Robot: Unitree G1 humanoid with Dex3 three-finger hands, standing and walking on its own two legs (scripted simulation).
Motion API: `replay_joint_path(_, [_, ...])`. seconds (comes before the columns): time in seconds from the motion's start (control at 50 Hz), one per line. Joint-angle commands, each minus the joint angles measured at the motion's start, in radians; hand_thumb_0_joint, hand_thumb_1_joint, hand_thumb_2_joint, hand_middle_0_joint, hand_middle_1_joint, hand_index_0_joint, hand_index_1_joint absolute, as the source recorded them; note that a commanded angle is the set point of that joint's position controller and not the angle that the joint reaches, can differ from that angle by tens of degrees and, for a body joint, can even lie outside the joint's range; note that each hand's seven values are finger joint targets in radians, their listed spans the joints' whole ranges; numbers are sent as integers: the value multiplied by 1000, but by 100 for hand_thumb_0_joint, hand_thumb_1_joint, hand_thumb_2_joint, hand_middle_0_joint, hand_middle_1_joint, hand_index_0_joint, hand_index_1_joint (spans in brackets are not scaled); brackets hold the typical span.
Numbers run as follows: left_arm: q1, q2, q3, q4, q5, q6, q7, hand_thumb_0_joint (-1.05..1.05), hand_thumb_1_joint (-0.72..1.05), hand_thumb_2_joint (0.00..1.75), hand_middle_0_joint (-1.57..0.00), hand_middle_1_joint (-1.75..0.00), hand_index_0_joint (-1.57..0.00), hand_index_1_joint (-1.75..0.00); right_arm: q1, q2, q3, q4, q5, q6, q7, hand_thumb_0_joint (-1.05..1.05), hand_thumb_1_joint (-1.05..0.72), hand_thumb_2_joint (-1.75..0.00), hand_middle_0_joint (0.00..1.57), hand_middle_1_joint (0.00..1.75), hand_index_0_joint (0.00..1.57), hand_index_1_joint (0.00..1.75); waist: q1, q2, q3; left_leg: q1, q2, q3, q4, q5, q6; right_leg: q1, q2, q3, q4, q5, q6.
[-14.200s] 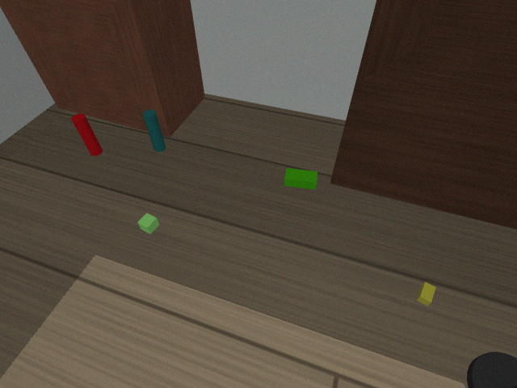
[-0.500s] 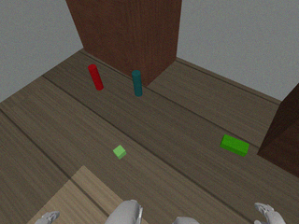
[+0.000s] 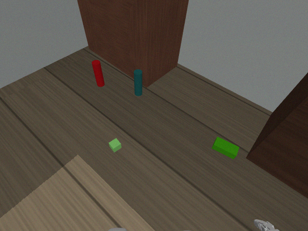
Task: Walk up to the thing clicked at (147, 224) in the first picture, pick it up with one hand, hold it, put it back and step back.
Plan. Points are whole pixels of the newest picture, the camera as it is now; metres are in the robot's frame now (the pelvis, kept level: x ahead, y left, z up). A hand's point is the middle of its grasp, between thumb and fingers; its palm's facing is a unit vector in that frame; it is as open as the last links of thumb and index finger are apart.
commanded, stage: walk up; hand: left
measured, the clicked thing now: (115, 145) +0.73 +0.28 -0.73
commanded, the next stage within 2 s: stand in 1.24 s
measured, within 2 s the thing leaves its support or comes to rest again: neither
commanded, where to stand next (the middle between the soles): +0.35 +0.04 m, yaw -1 degrees
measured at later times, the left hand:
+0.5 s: hand out of the picture +0.05 +0.31 -0.14, palm faces +0.03 -0.91 -0.40, open 7.4 cm
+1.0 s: hand (59, 215) +0.17 +0.28 -0.13, palm faces +0.02 -0.94 -0.33, open 7.4 cm
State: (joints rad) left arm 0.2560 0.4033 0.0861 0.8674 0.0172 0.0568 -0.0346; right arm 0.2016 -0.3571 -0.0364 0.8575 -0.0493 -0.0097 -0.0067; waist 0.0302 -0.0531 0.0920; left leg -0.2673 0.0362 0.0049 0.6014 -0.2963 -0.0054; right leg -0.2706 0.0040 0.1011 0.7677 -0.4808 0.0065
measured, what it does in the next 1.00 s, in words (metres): steps on the spot: right foot, then left foot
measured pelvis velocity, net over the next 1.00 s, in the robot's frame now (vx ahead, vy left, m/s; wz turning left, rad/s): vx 0.04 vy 0.03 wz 0.01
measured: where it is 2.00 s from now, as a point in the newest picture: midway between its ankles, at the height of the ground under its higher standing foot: outside the picture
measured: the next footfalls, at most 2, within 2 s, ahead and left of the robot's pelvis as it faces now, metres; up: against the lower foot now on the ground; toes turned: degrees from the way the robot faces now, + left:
right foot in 0.02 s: +0.02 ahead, -0.14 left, +0.00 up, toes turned +3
left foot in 0.36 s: +0.07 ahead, +0.14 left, +0.00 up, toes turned +1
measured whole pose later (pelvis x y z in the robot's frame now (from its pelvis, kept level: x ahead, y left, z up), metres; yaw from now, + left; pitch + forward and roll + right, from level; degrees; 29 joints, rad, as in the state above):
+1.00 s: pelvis +0.04 +0.03 +0.01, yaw +1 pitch -2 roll +0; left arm 0.06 0.35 0.03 1.02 -0.01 -0.02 0.00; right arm 0.13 -0.33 -0.01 1.06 0.00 -0.02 0.01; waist 0.00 -0.01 0.08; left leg -0.16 -0.01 0.01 0.48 -0.28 0.01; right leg -0.19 -0.03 0.00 0.48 -0.24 0.02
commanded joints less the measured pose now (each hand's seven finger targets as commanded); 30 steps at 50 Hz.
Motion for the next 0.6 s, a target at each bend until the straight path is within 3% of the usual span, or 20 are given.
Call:
replay_joint_path(0.0, [56, 154, 50, 10, 8, -91, 36, 0, 90, 90, -20, -30, -20, -30, -19, -242, -74, -76, 6, 14, -1, 0, -90, -90, 20, 30, 20, 30, 0, 179, -87, -56, 84, -87, 14, -140, 128, 204, 38, -70, -459, 147, -19])
replay_joint_path(0.02, [72, 216, 62, 17, 24, -102, 44, 0, 90, 90, -20, -30, -20, -30, -20, -183, -56, -93, 19, 16, 0, 0, -90, -90, 20, 30, 20, 30, 5, 11, -76, -198, 24, -46, 167, -170, 74, 254, -64, 161, -474, 65, -55])
replay_joint_path(0.04, [33, 272, 69, -12, 33, -112, 48, 0, 90, 90, -20, -30, -20, -30, -32, -145, -39, -116, 22, 14, 5, 0, -90, -90, 20, 30, 20, 30, 5, -108, -42, -360, -53, -39, 252, -274, 20, 232, -252, 457, -540, -83, -124])
replay_joint_path(0.06, [-33, 347, 80, -29, 36, -108, 49, 0, 90, 90, -20, -30, -20, -30, -61, -222, -67, -98, 17, 14, -6, 0, -90, -90, 20, 30, 20, 30, 22, -84, 27, -256, -10, -141, 317, -296, 15, -26, -374, 565, -551, -212, -237])
replay_joint_path(0.08, [-84, 323, 74, -37, 29, -108, 46, 0, 90, 90, -20, -30, -20, -30, -41, -257, -84, -70, 22, 9, -2, 0, -90, -90, 20, 30, 20, 30, -9, -83, 80, -203, 19, -159, 337, -264, 16, -106, -365, 526, -535, -217, -257])
replay_joint_path(0.1, [-82, 267, 62, -30, 22, -112, 43, 0, 90, 90, -20, -30, -20, -30, -49, -259, -83, -61, 27, 7, 7, 0, -90, -90, 20, 30, 20, 30, -14, -46, 98, -213, 18, -154, 318, -213, 16, -80, -309, 413, -536, -185, -218])
replay_joint_path(0.14, [-53, 228, 52, -15, 14, -127, 50, 0, 90, 90, -20, -30, -20, -30, -40, -216, -72, -49, 29, 2, 14, 0, -90, -90, 20, 30, 20, 30, -10, -80, 41, -250, -3, -136, 271, -130, 9, 77, -226, 254, -490, 50, -163])
replay_joint_path(0.18, [-1, 249, 57, -4, 15, -133, 50, 0, 90, 90, -20, -30, -20, -30, -42, -210, -72, -54, 19, 2, 21, 0, -90, -90, 20, 30, 20, 30, 13, -123, 17, -240, -3, -108, 241, -129, 2, 103, -234, 244, -464, 156, -168])
replay_joint_path(0.22, [7, 258, 57, -8, 14, -132, 49, 0, 90, 90, -20, -30, -20, -30, -52, -215, -76, -50, 15, 2, 27, 0, -90, -90, 20, 30, 20, 30, 20, -130, 19, -221, -6, -87, 199, -143, -3, 100, -241, 210, -452, 186, -175])
replay_joint_path(0.28, [-41, 259, 50, -25, 10, -123, 49, 0, 90, 90, -20, -30, -20, -30, -34, -209, -84, -34, 16, -8, 35, 0, -90, -90, 20, 30, 20, 30, -5, -148, -22, -90, -8, -23, 55, -105, -3, 57, -239, 130, -402, 283, -173])
replay_joint_path(0.32, [-54, 245, 32, -29, -3, -111, 47, 0, 90, 90, -20, -30, -20, -30, 8, -198, -88, -6, 16, -15, 34, 0, -90, -90, 20, 30, 20, 30, -36, -104, -54, 83, -46, 26, -103, 18, 3, -20, -195, 56, -298, 352, -136])
replay_joint_path(0.34, [-47, 209, 17, -32, -5, -107, 47, 0, 90, 90, -20, -30, -20, -30, 45, -206, -95, 7, 12, -20, 28, 0, -90, -90, 20, 30, 20, 30, -56, -61, -86, 160, -58, 13, -168, 65, 18, -31, -152, 5, -193, 417, -105])
replay_joint_path(0.36, [-16, 163, 4, -35, -7, -105, 49, 0, 90, 90, -20, -30, -20, -30, 89, -244, -108, 21, 4, -26, 23, 0, -90, -90, 20, 30, 20, 30, -69, 69, -139, 254, 37, -124, -229, 60, 50, -88, -89, -46, -20, 371, -74])
replay_joint_path(0.38, [-13, 108, -10, -48, -22, -106, 51, 0, 90, 90, -20, -30, -20, -30, 101, -315, -121, 10, 1, -32, 20, 0, -90, -90, 20, 30, 20, 30, -78, 268, -167, 331, 244, -450, -304, 37, 143, -256, 42, -126, 160, 89, -24])
replay_joint_path(0.4, [-20, 195, 15, -19, -15, -95, 64, 0, 90, 90, -20, -30, -20, -30, 96, -353, -128, 5, 13, -29, 21, 0, -90, -90, 20, 30, 20, 30, -76, 199, -157, 209, 318, -536, -314, -103, 249, -211, 0, -45, 215, -135, -33])
replay_joint_path(0.42, [-27, 219, 15, -15, -12, -96, 65, 0, 90, 90, -20, -30, -20, -30, 69, -359, -132, 6, 15, -23, 21, 0, -90, -90, 20, 30, 20, 30, -64, 195, -94, 122, 334, -538, -335, -203, 284, -203, -27, -27, 208, -166, -38])
replay_joint_path(0.46, [-17, 207, 15, 4, -10, -101, 55, 0, 90, 90, -20, -30, -20, -30, 0, -277, -103, -17, 14, -21, 20, 0, -90, -90, 20, 30, 20, 30, -33, 166, -23, 71, 237, -356, -320, -103, 218, -189, -39, -6, 176, -87, -42])
replay_joint_path(0.48, [8, 192, 11, 7, -12, -103, 48, 0, 90, 90, -20, -30, -20, -30, -20, -258, -94, -20, 13, -27, 16, 0, -90, -90, 20, 30, 20, 30, -17, 189, -14, 93, 196, -284, -289, -9, 192, -197, -51, -38, 107, -48, -41])
replay_joint_path(0.54, [-11, 152, 8, 21, -14, -109, 46, 0, 90, 90, -20, -30, -20, -30, -24, -257, -86, -5, 17, -27, 13, 0, -90, -90, 20, 30, 20, 30, -28, 223, -58, 51, 198, -226, -207, 284, 194, -39, -34, -103, -82, 38, -20])
replay_joint_path(0.58, [26, 135, 8, 44, -8, -117, 55, 0, 90, 90, -20, -30, -20, -30, -64, -236, -67, -12, 36, -17, 10, 0, -90, -90, 20, 30, 20, 30, 11, 198, -103, 30, 167, -144, -84, 388, 161, 94, -9, -132, -298, 231, -20])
